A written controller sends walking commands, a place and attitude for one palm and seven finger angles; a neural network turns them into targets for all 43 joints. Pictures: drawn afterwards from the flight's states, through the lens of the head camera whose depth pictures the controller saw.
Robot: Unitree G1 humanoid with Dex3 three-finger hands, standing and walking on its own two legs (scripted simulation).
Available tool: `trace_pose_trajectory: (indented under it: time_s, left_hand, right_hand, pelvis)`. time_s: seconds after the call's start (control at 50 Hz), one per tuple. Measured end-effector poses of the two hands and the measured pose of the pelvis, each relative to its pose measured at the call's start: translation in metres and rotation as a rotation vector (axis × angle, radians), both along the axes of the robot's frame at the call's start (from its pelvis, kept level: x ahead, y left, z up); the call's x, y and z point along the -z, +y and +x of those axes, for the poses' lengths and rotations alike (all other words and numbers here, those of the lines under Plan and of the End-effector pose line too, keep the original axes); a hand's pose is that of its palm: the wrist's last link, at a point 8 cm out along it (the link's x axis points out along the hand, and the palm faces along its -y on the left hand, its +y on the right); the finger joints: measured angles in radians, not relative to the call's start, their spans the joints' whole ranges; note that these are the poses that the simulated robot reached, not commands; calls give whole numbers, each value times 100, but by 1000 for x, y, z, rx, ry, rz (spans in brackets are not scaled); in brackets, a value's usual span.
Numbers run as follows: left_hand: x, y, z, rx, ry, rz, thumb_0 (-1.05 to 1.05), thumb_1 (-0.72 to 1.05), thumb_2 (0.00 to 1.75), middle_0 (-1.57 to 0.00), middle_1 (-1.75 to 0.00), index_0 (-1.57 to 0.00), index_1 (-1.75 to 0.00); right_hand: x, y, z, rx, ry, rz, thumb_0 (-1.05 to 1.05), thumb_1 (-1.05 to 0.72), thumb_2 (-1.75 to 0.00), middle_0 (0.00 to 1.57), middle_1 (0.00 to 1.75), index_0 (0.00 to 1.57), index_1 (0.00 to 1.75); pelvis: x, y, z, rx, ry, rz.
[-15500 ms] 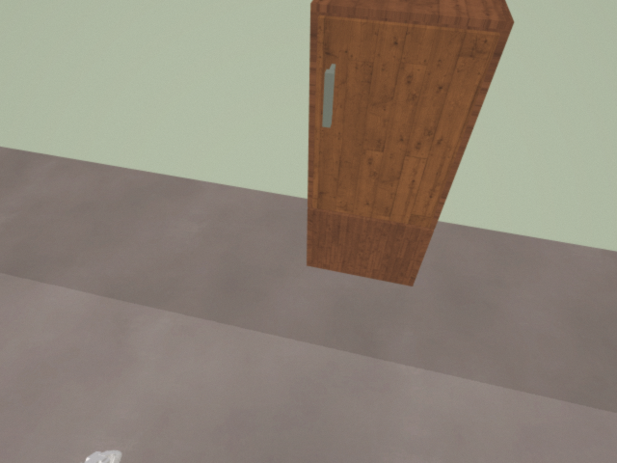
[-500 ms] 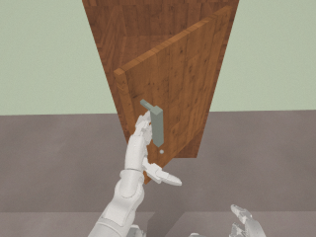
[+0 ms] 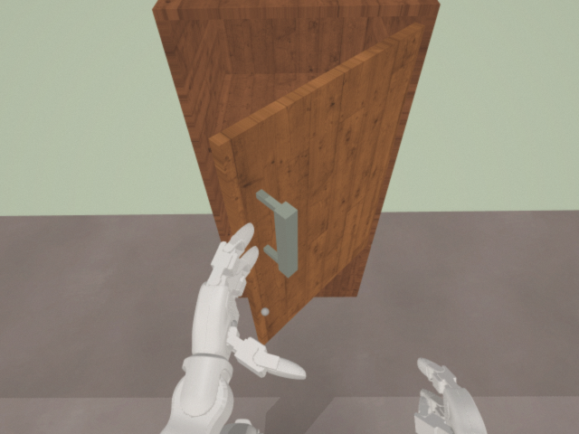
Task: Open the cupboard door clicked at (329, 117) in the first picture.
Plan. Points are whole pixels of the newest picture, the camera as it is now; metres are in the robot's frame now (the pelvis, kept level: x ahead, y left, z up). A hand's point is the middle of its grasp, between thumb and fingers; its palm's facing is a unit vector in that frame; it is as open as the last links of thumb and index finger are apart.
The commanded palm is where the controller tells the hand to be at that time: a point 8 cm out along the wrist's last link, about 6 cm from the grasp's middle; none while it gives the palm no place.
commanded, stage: slide the hand sideways off the handle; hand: left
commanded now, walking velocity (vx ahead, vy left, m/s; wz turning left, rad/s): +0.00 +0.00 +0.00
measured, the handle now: (277, 235) +0.37 +0.04 +0.07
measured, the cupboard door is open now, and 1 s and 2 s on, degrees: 45 45 45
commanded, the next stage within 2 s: draw the hand back to the body in 0.44 s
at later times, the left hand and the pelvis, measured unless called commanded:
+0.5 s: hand (218, 352) +0.21 +0.09 +0.07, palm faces +0.00 -1.00 +0.00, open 16.3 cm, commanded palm +0.19 +0.14 +0.07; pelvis +0.00 -0.01 -0.01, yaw +2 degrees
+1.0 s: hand (154, 339) +0.21 +0.15 +0.12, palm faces +0.03 -1.00 -0.05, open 16.3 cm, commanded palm +0.18 +0.21 +0.13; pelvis +0.01 +0.01 +0.01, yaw +1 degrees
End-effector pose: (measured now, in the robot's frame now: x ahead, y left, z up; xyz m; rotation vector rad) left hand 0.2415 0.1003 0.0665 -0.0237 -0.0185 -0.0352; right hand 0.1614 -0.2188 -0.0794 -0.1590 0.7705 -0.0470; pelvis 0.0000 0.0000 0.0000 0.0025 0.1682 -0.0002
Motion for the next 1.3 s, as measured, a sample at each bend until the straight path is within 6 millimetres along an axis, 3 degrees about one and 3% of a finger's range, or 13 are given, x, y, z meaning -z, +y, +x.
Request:
trace_pose_trajectory:
  time_s: [0.24,0.46,0.62,0.82,1.04,1.16,1.3]
  left_hand:
    - [0,27,-26,-45,14,20,-1,-50,30,-16,-30,-16,-30]
    - [-1,49,-50,-47,23,28,-1,-50,30,-15,-30,-15,-30]
    - [-1,46,-47,-11,-2,30,-1,-50,30,-15,-30,-15,-30]
    - [-33,81,-48,-64,-12,61,-2,-49,30,-15,-30,-15,-30]
    - [-56,112,-59,-69,-16,75,-1,-48,31,-15,-30,-15,-30]
    - [-74,133,-64,-170,26,251,-1,-36,36,-16,-30,-15,-30]
    - [-92,158,-69,-281,59,340,-1,-15,45,-17,-30,-16,-30]
  right_hand:
    - [-1,-2,21,-33,-52,-5,1,-90,-90,20,30,20,30]
    - [3,-11,16,-15,-64,-24,1,-90,-90,20,30,20,30]
    - [7,-12,9,-1,-73,-34,1,-90,-90,20,30,20,30]
    - [-10,-3,3,25,-90,-17,1,-90,-90,20,30,20,30]
    - [-32,4,21,9,-169,-40,1,-90,-90,20,30,20,30]
    - [-43,14,29,11,-169,-54,1,-90,-90,20,30,20,30]
    - [-53,29,34,-5,-153,-54,1,-90,-90,20,30,20,30]
  pelvis:
    - [5,-7,7,-16,11,0]
    - [9,-9,6,-25,22,-5]
    - [14,-7,0,-22,25,-8]
    - [-2,-2,5,-16,-20,-14]
    - [-12,7,10,-23,-57,-25]
    - [-24,12,14,-15,-93,-22]
    - [-39,20,19,-12,-141,-19]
